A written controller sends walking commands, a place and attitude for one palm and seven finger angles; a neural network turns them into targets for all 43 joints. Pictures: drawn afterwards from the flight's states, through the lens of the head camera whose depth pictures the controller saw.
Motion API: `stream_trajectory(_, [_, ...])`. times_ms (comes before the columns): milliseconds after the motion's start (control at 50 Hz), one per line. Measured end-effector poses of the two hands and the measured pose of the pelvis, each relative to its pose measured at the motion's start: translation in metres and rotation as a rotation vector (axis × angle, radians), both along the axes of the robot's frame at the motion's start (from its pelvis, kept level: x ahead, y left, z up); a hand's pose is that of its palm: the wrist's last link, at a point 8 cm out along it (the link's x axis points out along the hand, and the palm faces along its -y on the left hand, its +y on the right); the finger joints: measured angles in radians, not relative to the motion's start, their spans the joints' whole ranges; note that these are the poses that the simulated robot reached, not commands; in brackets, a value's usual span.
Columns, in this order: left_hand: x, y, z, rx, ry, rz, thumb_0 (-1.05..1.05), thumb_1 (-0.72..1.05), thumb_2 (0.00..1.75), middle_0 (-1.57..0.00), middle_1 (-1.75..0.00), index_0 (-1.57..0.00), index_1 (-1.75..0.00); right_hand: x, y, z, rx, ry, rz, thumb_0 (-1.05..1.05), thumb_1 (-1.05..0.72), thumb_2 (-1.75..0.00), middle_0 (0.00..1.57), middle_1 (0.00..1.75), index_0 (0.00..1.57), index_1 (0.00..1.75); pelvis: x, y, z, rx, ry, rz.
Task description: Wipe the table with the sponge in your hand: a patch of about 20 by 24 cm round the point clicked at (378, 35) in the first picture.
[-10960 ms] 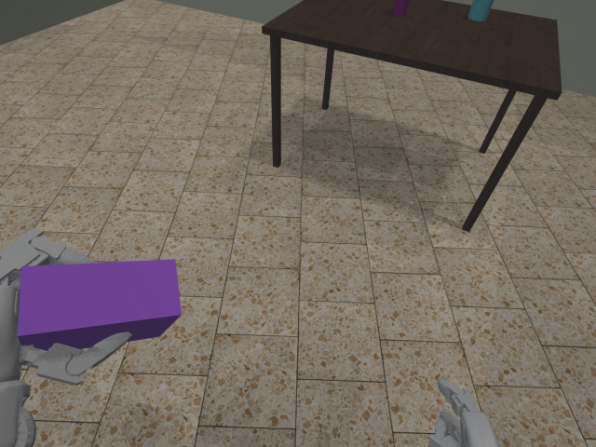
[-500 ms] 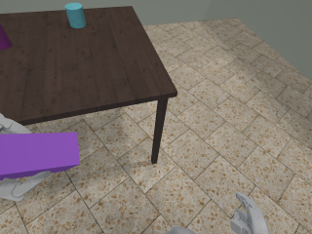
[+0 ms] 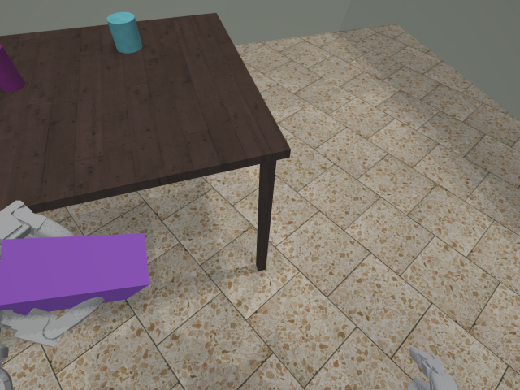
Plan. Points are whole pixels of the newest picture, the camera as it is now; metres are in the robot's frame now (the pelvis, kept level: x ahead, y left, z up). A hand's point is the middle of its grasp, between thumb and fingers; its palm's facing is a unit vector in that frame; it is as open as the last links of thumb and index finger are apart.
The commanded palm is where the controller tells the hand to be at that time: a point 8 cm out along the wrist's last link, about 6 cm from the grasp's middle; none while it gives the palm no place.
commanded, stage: take the last steps up to it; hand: left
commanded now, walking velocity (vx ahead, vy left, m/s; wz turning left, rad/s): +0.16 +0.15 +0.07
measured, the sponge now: (97, 272) +0.23 +0.20 +0.13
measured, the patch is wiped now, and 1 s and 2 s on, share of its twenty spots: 0.00 0.00 0.00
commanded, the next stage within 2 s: come to a stop and stand still in 1.00 s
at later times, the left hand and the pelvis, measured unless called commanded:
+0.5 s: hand (33, 248) +0.24 +0.26 +0.17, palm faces +0.39 -0.79 -0.48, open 9.9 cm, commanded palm +0.18 +0.30 +0.18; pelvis +0.02 +0.02 +0.00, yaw +1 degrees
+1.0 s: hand out of the picture +0.26 +0.31 +0.18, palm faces +0.40 -0.78 -0.48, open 9.9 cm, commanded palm +0.21 +0.37 +0.18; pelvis +0.06 +0.08 -0.01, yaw +2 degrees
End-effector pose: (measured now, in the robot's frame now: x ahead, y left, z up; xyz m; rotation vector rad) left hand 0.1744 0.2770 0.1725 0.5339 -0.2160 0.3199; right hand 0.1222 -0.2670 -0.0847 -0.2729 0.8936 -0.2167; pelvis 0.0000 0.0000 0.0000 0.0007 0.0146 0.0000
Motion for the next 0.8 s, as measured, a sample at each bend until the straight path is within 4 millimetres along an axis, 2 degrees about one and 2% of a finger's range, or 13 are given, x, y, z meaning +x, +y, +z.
stream_trajectory(60, [-0.001,0.009,0.0,-0.014,-0.067,-0.012,-0.01,-0.47,0.99,-0.76,-1.35,-0.76,-1.35,0.008,0.007,0.003,-0.031,-0.035,-0.002,0.02,-0.91,-0.9,0.2,0.3,0.2,0.3,0.001,0.011,-0.007,0.008,-0.019,-0.003])
stream_trajectory(160, [0.007,0.021,0.015,0.023,-0.115,-0.012,-0.01,-0.47,0.99,-0.76,-1.35,-0.76,-1.35,0.027,0.041,0.007,0.045,-0.127,0.022,0.01,-0.91,-0.9,0.2,0.3,0.2,0.3,0.004,0.019,-0.003,-0.008,-0.022,0.001])
stream_trajectory(240, [0.01,0.02,0.026,0.044,-0.125,-0.009,-0.01,-0.47,0.99,-0.76,-1.35,-0.76,-1.35,0.04,0.068,0.001,0.139,-0.166,0.049,0.01,-0.91,-0.9,0.2,0.3,0.2,0.3,0.008,0.02,-0.002,-0.007,-0.014,-0.006])
stream_trajectory(300, [0.012,0.014,0.024,0.065,-0.097,-0.004,-0.01,-0.47,0.99,-0.76,-1.35,-0.76,-1.35,0.047,0.08,-0.01,0.194,-0.172,0.067,0.01,-0.9,-0.9,0.2,0.3,0.2,0.3,0.012,0.017,-0.007,0.01,-0.01,-0.013])
stream_trajectory(400, [0.017,0.01,0.014,0.035,-0.046,0.016,-0.01,-0.47,0.99,-0.77,-1.35,-0.76,-1.35,0.048,0.08,-0.027,0.217,-0.092,0.087,0.01,-0.9,-0.9,0.21,0.3,0.2,0.3,0.017,0.017,-0.007,0.016,-0.018,0.015])
stream_trajectory(520, [0.022,0.022,0.014,0.033,-0.006,0.035,-0.01,-0.47,0.99,-0.77,-1.35,-0.77,-1.34,0.047,0.065,-0.015,0.139,-0.017,0.073,0.01,-0.9,-0.9,0.21,0.3,0.2,0.3,0.024,0.024,0.005,0.053,-0.004,0.018])
stream_trajectory(620, [0.029,0.04,0.017,0.046,-0.026,0.013,-0.01,-0.47,0.99,-0.77,-1.35,-0.77,-1.34,0.057,0.061,-0.005,0.053,-0.024,0.059,0.01,-0.91,-0.9,0.2,0.3,0.2,0.3,0.031,0.044,0.004,0.056,-0.003,0.028])
stream_trajectory(700, [0.037,0.062,0.017,0.068,-0.094,-0.015,-0.01,-0.47,0.99,-0.77,-1.35,-0.77,-1.34,0.071,0.073,-0.005,0.013,-0.089,0.02,0.01,-0.91,-0.9,0.2,0.3,0.2,0.3,0.039,0.067,-0.01,0.037,-0.013,0.02])
stream_trajectory(800, [0.046,0.083,0.012,0.065,-0.09,0.012,-0.01,-0.47,0.99,-0.77,-1.35,-0.77,-1.34,0.082,0.108,-0.003,0.093,-0.145,0.025,0.01,-0.91,-0.9,0.2,0.3,0.2,0.3,0.044,0.074,-0.01,0.031,-0.017,0.009])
